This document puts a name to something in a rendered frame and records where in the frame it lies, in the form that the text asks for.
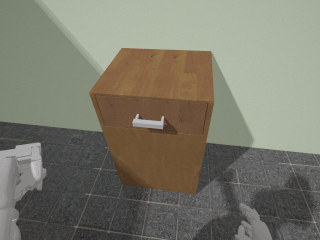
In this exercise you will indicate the cabinet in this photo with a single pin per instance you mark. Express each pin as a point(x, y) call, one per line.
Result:
point(162, 160)

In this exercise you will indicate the robot right hand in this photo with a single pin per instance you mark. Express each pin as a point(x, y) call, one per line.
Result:
point(257, 230)

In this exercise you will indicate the robot left forearm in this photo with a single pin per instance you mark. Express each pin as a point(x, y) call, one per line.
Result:
point(8, 228)

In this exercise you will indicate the robot left hand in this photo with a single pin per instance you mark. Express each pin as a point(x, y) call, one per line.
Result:
point(26, 160)

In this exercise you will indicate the handle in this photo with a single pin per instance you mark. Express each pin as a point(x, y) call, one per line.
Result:
point(148, 123)

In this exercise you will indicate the drawer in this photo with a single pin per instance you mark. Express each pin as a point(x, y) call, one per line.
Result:
point(179, 116)

